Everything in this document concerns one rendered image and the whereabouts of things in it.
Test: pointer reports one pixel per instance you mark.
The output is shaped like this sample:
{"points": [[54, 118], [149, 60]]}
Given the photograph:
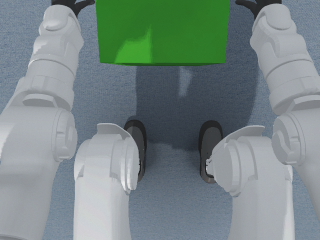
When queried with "robot left hand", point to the robot left hand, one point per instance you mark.
{"points": [[76, 8]]}

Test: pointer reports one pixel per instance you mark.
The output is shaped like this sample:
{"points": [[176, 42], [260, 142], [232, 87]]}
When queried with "robot left thigh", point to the robot left thigh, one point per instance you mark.
{"points": [[101, 204]]}

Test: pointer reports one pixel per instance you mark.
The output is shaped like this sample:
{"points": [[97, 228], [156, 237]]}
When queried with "robot right thigh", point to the robot right thigh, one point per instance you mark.
{"points": [[263, 209]]}

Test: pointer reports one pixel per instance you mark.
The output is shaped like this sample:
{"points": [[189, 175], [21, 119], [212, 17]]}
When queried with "left robot upper arm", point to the left robot upper arm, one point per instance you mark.
{"points": [[33, 142]]}

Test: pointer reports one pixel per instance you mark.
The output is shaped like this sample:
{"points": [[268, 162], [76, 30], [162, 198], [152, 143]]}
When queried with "left robot forearm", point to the left robot forearm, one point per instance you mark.
{"points": [[53, 64]]}

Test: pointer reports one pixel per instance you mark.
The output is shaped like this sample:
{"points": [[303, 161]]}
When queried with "carton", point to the carton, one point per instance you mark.
{"points": [[162, 32]]}

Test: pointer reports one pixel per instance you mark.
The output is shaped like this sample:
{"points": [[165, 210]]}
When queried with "robot right hand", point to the robot right hand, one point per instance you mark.
{"points": [[256, 8]]}

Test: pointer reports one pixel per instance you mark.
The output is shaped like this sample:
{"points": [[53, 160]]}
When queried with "right robot forearm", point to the right robot forearm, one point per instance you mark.
{"points": [[288, 69]]}

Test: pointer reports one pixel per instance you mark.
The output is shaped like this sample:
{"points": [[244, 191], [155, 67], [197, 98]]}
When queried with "right robot upper arm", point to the right robot upper arm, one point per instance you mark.
{"points": [[296, 142]]}

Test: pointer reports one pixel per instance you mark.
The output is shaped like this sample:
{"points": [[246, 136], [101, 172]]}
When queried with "robot thigh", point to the robot thigh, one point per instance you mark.
{"points": [[101, 204], [263, 209]]}

